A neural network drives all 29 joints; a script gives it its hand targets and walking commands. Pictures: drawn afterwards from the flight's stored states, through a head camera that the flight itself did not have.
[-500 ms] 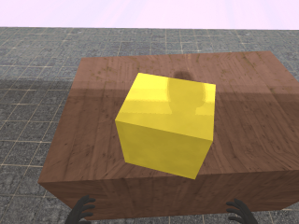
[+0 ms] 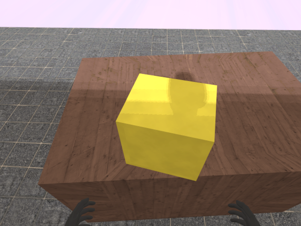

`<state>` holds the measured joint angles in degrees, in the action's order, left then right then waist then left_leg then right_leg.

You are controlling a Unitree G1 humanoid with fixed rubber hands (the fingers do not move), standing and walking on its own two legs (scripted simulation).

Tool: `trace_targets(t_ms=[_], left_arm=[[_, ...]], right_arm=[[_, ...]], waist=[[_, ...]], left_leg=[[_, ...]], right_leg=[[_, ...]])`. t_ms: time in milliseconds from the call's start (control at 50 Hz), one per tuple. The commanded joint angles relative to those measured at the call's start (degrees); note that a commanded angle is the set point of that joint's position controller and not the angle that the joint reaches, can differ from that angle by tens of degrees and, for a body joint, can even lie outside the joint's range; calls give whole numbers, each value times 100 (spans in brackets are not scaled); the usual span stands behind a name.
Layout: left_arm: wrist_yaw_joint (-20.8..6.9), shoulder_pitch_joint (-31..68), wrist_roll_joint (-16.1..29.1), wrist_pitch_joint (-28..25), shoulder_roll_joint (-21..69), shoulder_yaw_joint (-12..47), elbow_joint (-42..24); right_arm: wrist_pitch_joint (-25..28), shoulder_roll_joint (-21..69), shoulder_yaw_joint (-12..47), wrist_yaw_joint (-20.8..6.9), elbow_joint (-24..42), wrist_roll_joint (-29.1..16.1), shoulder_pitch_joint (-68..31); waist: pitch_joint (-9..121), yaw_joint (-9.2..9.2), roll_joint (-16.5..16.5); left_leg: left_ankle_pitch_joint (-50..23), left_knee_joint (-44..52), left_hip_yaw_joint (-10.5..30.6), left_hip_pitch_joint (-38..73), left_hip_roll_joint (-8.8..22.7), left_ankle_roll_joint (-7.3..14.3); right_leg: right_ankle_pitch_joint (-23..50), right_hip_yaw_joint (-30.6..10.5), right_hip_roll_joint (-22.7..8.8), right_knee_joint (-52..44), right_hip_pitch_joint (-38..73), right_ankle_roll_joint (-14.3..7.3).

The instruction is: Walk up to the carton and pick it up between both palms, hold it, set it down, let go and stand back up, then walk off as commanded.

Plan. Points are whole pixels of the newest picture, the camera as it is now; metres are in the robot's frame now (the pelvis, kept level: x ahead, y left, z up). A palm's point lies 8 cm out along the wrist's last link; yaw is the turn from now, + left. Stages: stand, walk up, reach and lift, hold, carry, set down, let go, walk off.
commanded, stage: walk up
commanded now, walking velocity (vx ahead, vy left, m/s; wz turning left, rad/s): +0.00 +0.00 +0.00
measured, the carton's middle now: (167, 127) +0.43 -0.02 -0.02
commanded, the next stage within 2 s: none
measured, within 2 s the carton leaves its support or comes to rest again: neither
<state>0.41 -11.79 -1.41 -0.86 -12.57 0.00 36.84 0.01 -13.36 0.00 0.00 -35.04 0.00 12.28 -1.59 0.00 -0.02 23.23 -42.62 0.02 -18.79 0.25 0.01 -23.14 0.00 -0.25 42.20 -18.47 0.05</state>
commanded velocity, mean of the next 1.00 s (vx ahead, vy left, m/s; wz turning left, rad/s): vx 0.00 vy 0.00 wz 0.00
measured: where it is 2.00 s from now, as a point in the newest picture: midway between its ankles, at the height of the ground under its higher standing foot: outside the picture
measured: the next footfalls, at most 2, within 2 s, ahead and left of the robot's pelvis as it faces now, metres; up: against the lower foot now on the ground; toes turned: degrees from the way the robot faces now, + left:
right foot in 0.46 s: +0.10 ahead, -0.20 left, +0.00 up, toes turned +1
left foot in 0.98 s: +0.08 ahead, +0.04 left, +0.00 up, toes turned +4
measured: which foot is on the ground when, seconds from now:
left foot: down 0.00-0.46, up 0.48-0.96, down 0.98-1.00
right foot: down 0.00-0.18, up 0.20-0.44, down 0.46-1.00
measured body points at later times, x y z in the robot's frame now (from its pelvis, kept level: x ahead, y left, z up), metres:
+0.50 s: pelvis +0.01 -0.09 -0.02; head +0.04 -0.08 +0.43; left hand +0.15 +0.19 -0.12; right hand +0.07 -0.39 -0.11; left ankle +0.00 +0.11 -0.69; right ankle +0.07 -0.17 -0.72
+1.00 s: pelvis +0.03 -0.11 -0.02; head +0.08 -0.07 +0.42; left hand +0.13 +0.17 -0.15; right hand +0.12 -0.42 -0.09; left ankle +0.04 +0.02 -0.72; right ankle +0.07 -0.17 -0.71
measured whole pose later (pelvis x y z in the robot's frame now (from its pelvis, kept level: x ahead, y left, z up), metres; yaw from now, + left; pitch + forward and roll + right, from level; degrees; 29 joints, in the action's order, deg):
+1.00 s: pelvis +0.03 -0.11 -0.02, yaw +4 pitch +0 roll -1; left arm -0.7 -12.9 -2.3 0.2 -20.5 -0.4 37.3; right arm 2.8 -21.6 0.0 3.1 -35.1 0.0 23.9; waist -7.1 1.5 4.1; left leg 25.1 -50.3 4.0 -25.4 0.8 -0.2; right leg -22.8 8.7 1.9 48.8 -26.3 -5.8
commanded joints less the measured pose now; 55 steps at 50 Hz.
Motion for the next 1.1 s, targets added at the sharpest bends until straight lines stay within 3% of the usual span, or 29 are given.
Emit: trace_targets(t_ms=[0, 120, 140, 160, 180, 200, 260, 340, 360, 380, 400, 420, 440, 460, 480, 500, 520, 540, 600, 760, 840, 880, 920, 940, 960, 980, 1000, 1020, 1080], left_arm=[[65, 358, 79, -310, -1669, -552, -147], [63, 341, 80, -313, -1680, -556, -108], [-134, 343, -221, -154, -2073, -834, -579], [-197, 648, -214, -64, -1802, -819, -733], [-225, 998, -293, 13, -1776, -818, -950], [-256, 953, -277, 33, -1818, -810, -984], [-372, 590, -212, -19, -1899, -864, -871], [-528, 489, -132, 30, -1974, -929, -886], [-536, 291, -107, 33, -2006, -946, -804], [-526, -148, -93, 30, -2031, -978, -632], [-477, -945, -77, 4, -2022, -1021, -347], [-389, -1579, -158, -58, -2333, -1128, -152], [-303, -1226, -161, -79, -2803, -1128, -304], [-282, -799, -36, -3, -2795, -1081, -344], [-272, -534, -2, 42, -2836, -1063, -408], [-278, -343, -32, 69, -2734, -1048, -463], [-252, -286, -29, 52, -2583, -1032, -488], [-212, -347, -27, 17, -2453, -1020, -464], [-117, -583, -49, -75, -2324, -927, -347], [14, -586, -53, -155, -2432, -885, -169], [2, -605, -55, -165, -2449, -864, -123], [-18, -519, -37, -147, -2446, -839, -133], [-57, -185, 13, -98, -2376, -755, -193], [-67, -146, 40, -67, -2203, -686, -199], [-65, -104, 71, -50, -1945, -631, -280], [-70, -116, 65, -27, -1804, -628, -339], [-49, 133, -6, -14, -2177, -760, -343], [-58, 155, 28, -5, -2195, -753, -335], [-104, -15, 104, -39, -2099, -719, -307]], right_arm=[[372, -1610, -552, 105, 64, 118, -259], [372, -1615, -552, 108, 38, 114, -252], [558, -2428, -843, 232, -310, 76, 1392], [634, -2834, -989, 306, -497, 104, 2052], [702, -3013, -1066, 368, -498, 149, 2188], [752, -3011, -1078, 405, -427, 127, 2037], [784, -2689, -977, 428, -184, 156, 1687], [777, -2846, -965, 410, 106, 197, 1328], [755, -2851, -946, 411, 166, 191, 1113], [718, -2811, -908, 404, 239, 169, 819], [667, -2572, -808, 397, 308, 167, 519], [620, -1977, -616, 394, 316, 122, 730], [593, -1586, -432, 455, 367, 44, 1050], [466, -2033, -537, 522, 240, -34, 1027], [402, -2314, -621, 546, 122, -23, 1041], [385, -2455, -684, 536, 20, 6, 1118], [373, -2495, -696, 491, -61, -4, 1221], [359, -2402, -661, 447, -113, -24, 1391], [332, -2260, -593, 414, -122, -28, 1563], [282, -2365, -581, 410, -68, 102, 1315], [339, -2380, -588, 396, -54, 120, 1335], [391, -2349, -583, 395, -81, 120, 1427], [480, -2221, -565, 392, -182, 138, 1758], [543, -2184, -580, 402, -218, 187, 1823], [588, -2399, -669, 441, -233, 269, 2042], [602, -2889, -744, 439, -90, 247, 1643], [596, -2916, -775, 434, -35, 218, 1594], [604, -2807, -749, 440, -55, 184, 1567], [581, -2711, -638, 480, 64, 183, 1186]], waist=[[387, 8, 224], [399, 15, 210], [519, -305, 757], [179, -568, -74], [-291, -680, -322], [-636, -502, 27], [-608, -194, 207], [-603, -22, -570], [-603, 125, -622], [-489, 430, -562], [-184, 863, -296], [134, 1096, 1256], [139, 747, 2293], [144, 613, 1267], [-139, 504, 939], [-368, 384, 777], [-368, 295, 592], [-241, 287, 595], [283, 270, 413], [277, 250, 120], [400, 246, 186], [499, 173, 224], [605, -138, 115], [537, -209, -101], [587, -301, -778], [361, -134, -1709], [335, -250, -1273], [229, -178, -879], [132, 17, -1120]], left_leg=[[-1956, 652, 481, 289, 479, 495], [-2017, 656, 486, 299, 477, 495], [-1000, 946, 1492, 939, 872, 894], [-380, 1741, 2957, 1853, 1621, 1414], [-369, 2255, 3967, 2037, 2393, 1832], [-400, 2302, 3987, 1739, 2559, 1969], [-1686, 1846, 3175, 1402, 2204, 1804], [-1636, 1627, 2464, 241, 2015, 1597], [-1519, 1456, 2275, -126, 1927, 1508], [-1482, 1112, 1862, -615, 1689, 1310], [-1764, 255, 1140, -1147, 1225, 928], [-1215, -1762, 476, -1756, 317, 487], [1171, -2650, 385, -2597, -473, 122], [1006, -2767, 600, -2268, -245, 172], [742, -3026, 700, -2004, -173, 156], [471, -3041, 544, -2049, -67, 103], [217, -2861, 523, -2161, 24, 114], [30, -2652, 525, -2195, 85, 110], [-63, -2202, 566, -2220, 131, 70], [194, -1816, 641, -2249, 339, 205], [472, -1525, 442, -2033, 432, 254], [615, -1079, 301, -1605, 418, 283], [3, 211, 124, -357, 309, 405], [-390, 826, 393, 336, 186, 486], [-753, 1146, 1748, 1013, 742, 766], [-1758, 1354, 3608, 1087, 1752, 1491], [-2189, 1213, 3943, 846, 2123, 2077], [-2749, 1024, 3587, 754, 1931, 2018], [-3387, 686, 2888, 297, 1486, 1609]], right_leg=[[2107, -589, -528, -634, 197, -497], [2192, -579, -522, -625, 238, -487], [925, -386, -150, 457, -566, -591], [-75, -5, 95, 1504, -2229, -363], [-1305, -394, -218, 2318, -3305, -224], [-1111, -683, -478, 2490, -3539, -216], [-813, -724, -563, 2333, -3029, -82], [-685, -497, -553, 1468, -1795, -131], [-485, -474, -561, 1069, -1324, -141], [37, -342, -509, 424, -444, -154], [374, -240, -353, -545, 888, -139], [-43, -1067, -486, -1686, 1710, -109], [960, -2873, -1518, -2184, 1656, -339], [11, -3110, -1758, -2568, 886, -523], [-1127, -3221, -1730, -2910, 227, -336], [-1479, -3102, -1594, -2958, 198, -291], [-997, -2712, -1400, -2712, 405, -212], [-305, -2354, -1277, -2471, 597, -66], [869, -2032, -1284, -2062, 1191, -166], [252, -2207, -1703, -1830, 1004, -491], [774, -2089, -1805, -1541, 1093, -687], [1301, -1832, -1804, -1272, 982, -794], [1614, -1064, -1489, -651, 277, -705], [1819, -586, -1172, -18, -296, -559], [1583, -185, -747, 998, -1163, -330], [-672, 107, 33, 1474, -2152, 68], [-1539, -325, -122, 2042, -2051, 117], [-1467, -355, -203, 2178, -1967, 66], [-1049, -270, -249, 1619, -1395, -129]])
